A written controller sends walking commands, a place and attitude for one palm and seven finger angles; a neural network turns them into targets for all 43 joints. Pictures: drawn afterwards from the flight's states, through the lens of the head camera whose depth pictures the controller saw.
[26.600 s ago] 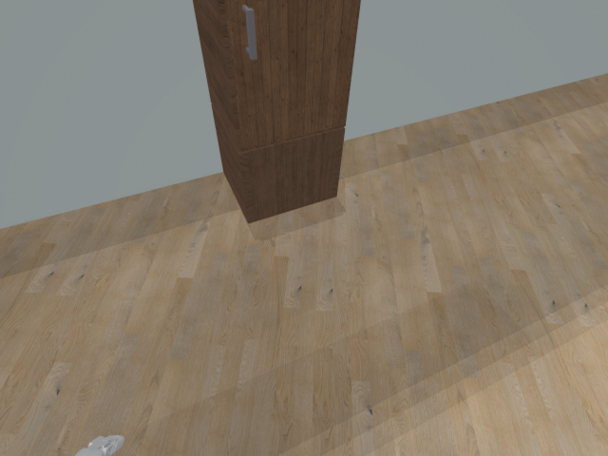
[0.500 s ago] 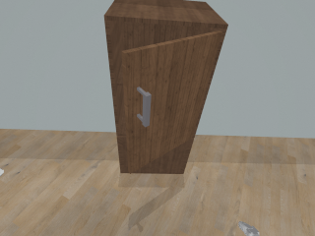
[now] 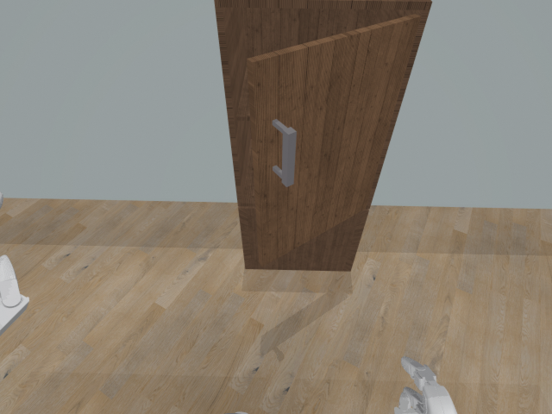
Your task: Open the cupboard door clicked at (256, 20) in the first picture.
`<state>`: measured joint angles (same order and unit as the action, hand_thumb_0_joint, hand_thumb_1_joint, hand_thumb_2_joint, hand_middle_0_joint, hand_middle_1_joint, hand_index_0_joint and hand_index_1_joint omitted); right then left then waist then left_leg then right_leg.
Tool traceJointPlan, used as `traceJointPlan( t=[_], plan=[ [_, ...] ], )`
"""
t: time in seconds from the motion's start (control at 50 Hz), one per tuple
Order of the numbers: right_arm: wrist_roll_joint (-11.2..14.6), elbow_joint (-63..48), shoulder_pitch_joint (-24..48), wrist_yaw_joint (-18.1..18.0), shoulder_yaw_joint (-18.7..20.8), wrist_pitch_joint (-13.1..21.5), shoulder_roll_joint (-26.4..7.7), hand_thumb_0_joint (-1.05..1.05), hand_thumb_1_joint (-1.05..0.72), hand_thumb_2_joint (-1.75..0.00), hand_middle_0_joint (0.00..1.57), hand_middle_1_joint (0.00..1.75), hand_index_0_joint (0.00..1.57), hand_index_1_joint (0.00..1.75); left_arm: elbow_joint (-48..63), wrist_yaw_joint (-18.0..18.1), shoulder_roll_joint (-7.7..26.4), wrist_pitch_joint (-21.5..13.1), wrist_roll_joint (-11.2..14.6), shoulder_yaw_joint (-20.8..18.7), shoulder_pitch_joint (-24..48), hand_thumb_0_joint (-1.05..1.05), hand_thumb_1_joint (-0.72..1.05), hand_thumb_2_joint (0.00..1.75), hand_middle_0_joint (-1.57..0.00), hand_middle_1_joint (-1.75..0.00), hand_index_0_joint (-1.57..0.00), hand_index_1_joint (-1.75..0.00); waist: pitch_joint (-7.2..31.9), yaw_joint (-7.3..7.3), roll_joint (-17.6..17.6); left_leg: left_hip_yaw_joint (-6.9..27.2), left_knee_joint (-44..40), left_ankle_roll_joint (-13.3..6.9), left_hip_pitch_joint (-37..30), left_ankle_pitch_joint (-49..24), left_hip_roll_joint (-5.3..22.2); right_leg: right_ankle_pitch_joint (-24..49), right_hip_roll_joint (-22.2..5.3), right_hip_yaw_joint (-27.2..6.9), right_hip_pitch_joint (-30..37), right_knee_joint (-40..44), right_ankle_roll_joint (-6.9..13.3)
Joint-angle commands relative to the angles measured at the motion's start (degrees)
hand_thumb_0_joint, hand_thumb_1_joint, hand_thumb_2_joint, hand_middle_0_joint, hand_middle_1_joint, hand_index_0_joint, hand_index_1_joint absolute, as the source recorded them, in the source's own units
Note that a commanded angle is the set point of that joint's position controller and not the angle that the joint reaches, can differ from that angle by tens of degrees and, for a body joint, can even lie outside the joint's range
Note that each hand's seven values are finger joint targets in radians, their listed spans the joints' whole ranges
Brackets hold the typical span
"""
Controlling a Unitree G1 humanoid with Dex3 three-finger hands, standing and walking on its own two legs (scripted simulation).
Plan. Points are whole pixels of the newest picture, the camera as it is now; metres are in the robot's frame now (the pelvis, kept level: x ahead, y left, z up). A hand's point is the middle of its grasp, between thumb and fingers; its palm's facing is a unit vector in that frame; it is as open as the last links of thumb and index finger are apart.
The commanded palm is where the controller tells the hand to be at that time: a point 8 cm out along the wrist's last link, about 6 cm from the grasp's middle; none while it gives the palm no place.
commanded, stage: stop stepping back and stand still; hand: left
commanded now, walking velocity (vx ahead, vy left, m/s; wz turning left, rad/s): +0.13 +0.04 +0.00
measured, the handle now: (282, 153) +0.58 +0.05 +0.07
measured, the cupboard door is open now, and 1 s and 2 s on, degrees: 36 36 36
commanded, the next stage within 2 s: let the arm hang, fingers relaxed in 0.80 s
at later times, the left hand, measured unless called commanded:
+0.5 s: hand (51, 269) +0.22 +0.28 +0.16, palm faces +0.34 -0.74 -0.58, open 7.4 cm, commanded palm +0.16 +0.32 +0.18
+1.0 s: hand (89, 304) +0.24 +0.29 +0.04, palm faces +0.17 -0.85 -0.50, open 7.4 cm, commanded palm none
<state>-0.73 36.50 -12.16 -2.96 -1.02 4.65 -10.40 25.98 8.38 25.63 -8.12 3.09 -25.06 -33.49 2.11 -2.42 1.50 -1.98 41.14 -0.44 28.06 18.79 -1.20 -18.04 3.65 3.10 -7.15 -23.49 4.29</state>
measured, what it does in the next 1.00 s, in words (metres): steps on the spot: left foot, then right foot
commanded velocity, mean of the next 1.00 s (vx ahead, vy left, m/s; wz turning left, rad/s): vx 0.01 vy -0.02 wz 0.00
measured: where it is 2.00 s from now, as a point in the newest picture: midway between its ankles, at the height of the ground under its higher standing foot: outside the picture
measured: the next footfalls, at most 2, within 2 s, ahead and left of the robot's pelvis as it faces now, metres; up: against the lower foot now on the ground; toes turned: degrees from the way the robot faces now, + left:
left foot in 0.22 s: +0.06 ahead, +0.14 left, +0.00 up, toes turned +0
right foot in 0.40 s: +0.07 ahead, -0.06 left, +0.00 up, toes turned -2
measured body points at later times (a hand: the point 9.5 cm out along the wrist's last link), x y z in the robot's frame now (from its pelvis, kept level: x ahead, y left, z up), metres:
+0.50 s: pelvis +0.02 +0.02 +0.00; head +0.05 +0.01 +0.45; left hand +0.20 +0.32 +0.19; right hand +0.18 -0.20 -0.10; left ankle +0.03 +0.15 -0.74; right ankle +0.03 -0.06 -0.74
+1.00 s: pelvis +0.02 +0.04 +0.00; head +0.03 +0.02 +0.45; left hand +0.23 +0.34 +0.07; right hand +0.20 -0.22 -0.09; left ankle +0.02 +0.14 -0.74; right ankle +0.03 -0.06 -0.73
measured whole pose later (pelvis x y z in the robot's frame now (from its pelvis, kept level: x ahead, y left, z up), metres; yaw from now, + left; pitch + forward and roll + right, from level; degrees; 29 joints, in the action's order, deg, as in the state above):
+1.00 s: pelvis +0.02 +0.04 +0.00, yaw +1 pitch +1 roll +0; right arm -0.2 42.7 -6.2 0.8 1.2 5.9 -16.8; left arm -2.6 1.9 23.1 -5.6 -1.1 -10.1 -18.3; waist 1.1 -0.4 2.7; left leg -0.5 30.5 -1.9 16.1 15.7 -1.9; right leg -15.2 0.9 3.1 -16.6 -30.5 2.1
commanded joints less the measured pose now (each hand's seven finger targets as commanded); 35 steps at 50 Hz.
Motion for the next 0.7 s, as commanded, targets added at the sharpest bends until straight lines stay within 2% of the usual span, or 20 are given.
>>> traceJointPlan(
  t=[0.0,0.04,0.1,0.14,0.16,0.18,0.2,0.22,0.24,0.3,0.32,0.38,0.42,0.44,0.46,0.48,0.54,0.6,0.64,0.68],
  plan=[
    [0.9,-6.8,5.1,-1.1,3.6,3.3,-8.1,0.00,-0.90,-0.90,0.20,0.30,0.20,0.30,8.4,0.6,6.6,-3.5,-0.6,-0.7,16.1,0.00,0.90,0.90,-0.20,-0.30,-0.20,-0.30,1.0,4.01,-12.2,3.3,18.0,1.0,6.3,0.0,2.8,-6.1,-19.5,-21.8,-0.5,12.5,6.3],
    [0.9,-7.3,6.7,-1.9,3.8,4.1,-8.7,0.00,-0.90,-0.90,0.20,0.30,0.20,0.30,10.2,1.2,6.8,-4.2,-1.5,-0.3,18.1,0.00,0.90,0.90,-0.20,-0.30,-0.20,-0.30,-4.4,3.16,-8.6,1.7,11.2,0.5,3.5,-2.1,3.8,-0.6,-18.3,-18.8,-3.9,12.0,5.7],
    [0.4,-7.3,8.6,-3.1,2.7,5.5,-6.9,0.00,-0.90,-0.90,0.20,0.30,0.20,0.30,15.2,2.3,8.7,-5.9,-2.2,-1.5,20.4,0.00,0.90,0.90,-0.20,-0.30,-0.20,-0.30,-6.2,1.05,-3.9,-2.9,-2.7,-1.3,-4.7,0.0,2.4,10.3,-17.2,-13.5,-3.7,8.0,5.2],
    [0.1,-7.1,6.6,-3.0,2.5,6.3,-6.5,0.00,-0.90,-0.90,0.20,0.30,0.20,0.30,16.2,2.8,9.3,-6.3,-1.7,-3.5,17.3,0.00,0.90,0.90,-0.20,-0.30,-0.20,-0.30,-2.6,1.23,-3.3,-5.0,-11.8,-1.5,-12.8,-5.2,0.5,17.2,-14.4,-9.7,-1.7,3.2,3.0],
    [0.2,-7.5,5.8,-2.9,3.1,6.5,-7.2,0.00,-0.90,-0.90,0.20,0.30,0.20,0.30,18.1,3.0,9.0,-6.5,-1.2,-4.0,15.7,0.00,0.90,0.90,-0.20,-0.30,-0.20,-0.30,0.4,1.83,-0.2,-3.7,-16.2,-1.7,-19.2,-9.8,0.4,22.7,-12.2,-7.6,-1.8,-3.1,0.9],
    [0.6,-8.2,4.9,-2.9,4.0,6.6,-8.4,0.00,-0.90,-0.90,0.20,0.30,0.20,0.30,18.9,3.0,10.0,-6.8,-0.6,-5.8,11.7,0.00,0.90,0.90,-0.20,-0.30,-0.20,-0.30,3.8,2.34,6.5,2.5,-17.8,-3.0,-27.5,-20.2,4.8,22.9,-9.3,-4.5,-5.3,-11.8,-2.3],
    [0.7,-9.2,4.1,-2.2,4.1,5.9,-9.1,0.00,-0.90,-0.90,0.20,0.30,0.20,0.30,20.6,3.1,9.4,-7.3,-0.6,-6.1,10.2,0.00,0.90,0.90,-0.20,-0.30,-0.20,-0.30,6.9,2.09,15.4,12.4,-15.2,-6.8,-34.8,-35.8,12.5,11.3,-4.4,-0.7,-13.0,-19.8,-4.9],
    [0.6,-9.3,3.5,-1.2,4.0,6.0,-8.4,0.00,-0.90,-0.90,0.20,0.30,0.20,0.30,20.4,2.7,9.6,-8.0,-0.6,-6.3,10.5,0.00,0.90,0.90,-0.20,-0.30,-0.20,-0.30,6.4,2.20,16.6,18.8,-17.5,-9.7,-35.3,-45.5,17.3,-9.1,-2.1,-1.3,-17.9,-24.8,-5.4],
    [0.1,-8.5,2.8,-0.6,4.1,6.4,-7.2,0.00,-0.90,-0.90,0.20,0.30,0.20,0.30,16.2,2.3,9.9,-7.7,-0.8,-8.1,6.9,0.00,0.90,0.90,-0.20,-0.30,-0.20,-0.30,4.2,2.28,14.1,19.0,-18.0,-10.6,-33.7,-46.9,17.6,-12.4,-2.0,-2.4,-19.1,-23.8,-5.0],
    [0.6,-8.5,4.0,0.3,4.2,6.1,-7.6,0.00,-0.90,-0.90,0.20,0.30,0.20,0.30,14.4,1.3,8.6,-6.1,-0.2,-8.6,1.4,0.00,0.90,0.90,-0.20,-0.30,-0.20,-0.30,1.6,2.80,10.0,10.0,-18.2,-6.1,-23.0,-43.2,14.4,-4.5,-2.7,-0.6,-9.3,-12.7,-5.4],
    [1.0,-8.7,4.0,0.4,4.2,5.8,-7.7,0.00,-0.90,-0.90,0.20,0.30,0.20,0.30,12.7,1.2,7.6,-5.7,-0.2,-8.3,-1.4,0.00,0.90,0.90,-0.20,-0.30,-0.20,-0.30,1.4,2.89,9.6,6.8,-18.1,-4.9,-20.4,-39.8,13.3,-0.9,-2.2,0.4,-6.7,-9.9,-5.6],
    [1.3,-9.7,4.7,0.4,3.7,5.5,-8.2,0.00,-0.90,-0.90,0.20,0.30,0.20,0.30,10.5,0.3,8.3,-5.4,0.2,-9.2,-5.4,0.00,0.90,0.90,-0.20,-0.30,-0.20,-0.30,1.3,2.37,7.9,3.8,-19.5,-2.8,-10.3,-23.6,11.8,7.0,-2.1,1.2,3.2,-3.1,-6.0],
    [1.3,-10.3,5.3,0.3,3.2,5.3,-8.0,0.00,-0.90,-0.90,0.20,0.30,0.20,0.30,10.0,0.2,8.7,-5.7,0.2,-9.2,-4.7,0.00,0.90,0.90,-0.20,-0.30,-0.20,-0.30,0.7,2.23,2.9,3.0,-17.6,-1.7,-4.4,-11.0,9.6,12.9,-4.3,-3.7,6.8,-1.7,-5.1],
    [1.6,-10.0,4.8,0.3,3.7,5.1,-7.9,0.00,-0.90,-0.90,0.20,0.30,0.20,0.30,10.2,0.2,7.7,-5.6,0.5,-8.3,-4.7,0.00,0.90,0.90,-0.20,-0.30,-0.20,-0.30,1.3,2.45,-3.6,2.0,-13.5,-0.5,-6.6,-7.7,6.8,15.2,-6.1,-8.1,3.9,1.1,-3.9],
    [1.6,-9.9,4.1,0.4,4.1,4.9,-7.9,0.00,-0.90,-0.90,0.20,0.30,0.20,0.30,11.3,0.3,7.7,-5.7,0.8,-7.7,-4.4,0.00,0.90,0.90,-0.20,-0.30,-0.20,-0.30,3.3,3.01,-8.7,1.4,-8.5,0.3,-9.3,-5.4,4.2,17.1,-9.7,-13.4,1.1,3.8,-1.9],
    [1.7,-9.6,4.0,0.1,4.0,4.9,-7.6,0.00,-0.90,-0.90,0.20,0.30,0.20,0.30,12.2,0.6,8.9,-5.7,0.8,-8.0,-2.6,0.00,0.90,0.90,-0.20,-0.30,-0.20,-0.30,3.8,3.14,-10.4,1.2,-4.1,0.8,-10.3,-1.9,2.4,20.0,-13.6,-17.6,-1.3,6.1,0.0],
    [1.3,-8.6,4.4,-0.6,3.2,5.3,-6.9,0.00,-0.90,-0.90,0.20,0.30,0.20,0.30,13.5,1.4,8.9,-6.6,-0.3,-6.7,3.5,0.00,0.90,0.90,-0.20,-0.30,-0.20,-0.30,4.7,2.65,-7.3,3.0,-2.8,0.2,-8.2,4.7,2.2,23.4,-16.2,-17.5,2.6,4.7,1.3],
    [0.9,-7.3,5.0,-1.6,3.1,6.0,-7.7,0.00,-0.90,-0.90,0.20,0.30,0.20,0.30,14.3,2.3,8.2,-6.7,-0.5,-5.1,8.9,0.00,0.90,0.90,-0.20,-0.30,-0.20,-0.30,3.8,3.12,-1.3,3.9,-15.9,-0.5,-17.4,-11.1,2.9,18.1,-10.7,-10.9,0.0,1.0,-1.8],
    [1.1,-8.1,5.6,-1.8,3.5,6.0,-8.9,0.00,-0.90,-0.90,0.20,0.30,0.20,0.30,13.1,2.2,7.7,-6.6,-0.5,-4.5,8.6,0.00,0.90,0.90,-0.20,-0.30,-0.20,-0.30,3.6,1.80,2.2,7.7,-18.0,-1.7,-20.6,-23.4,7.0,17.2,-5.6,-7.6,-1.3,-0.8,-4.5],
    [1.1,-8.0,5.9,-1.9,3.4,5.7,-8.3,0.00,-0.90,-0.90,0.20,0.30,0.20,0.30,10.5,2.0,8.5,-6.1,-0.9,-5.7,6.2,0.00,0.90,0.90,-0.20,-0.30,-0.20,-0.30,3.4,1.77,4.7,6.7,-17.4,-1.6,-19.3,-26.7,7.0,21.5,-5.3,-6.6,0.6,-0.9,-4.8]
  ],
)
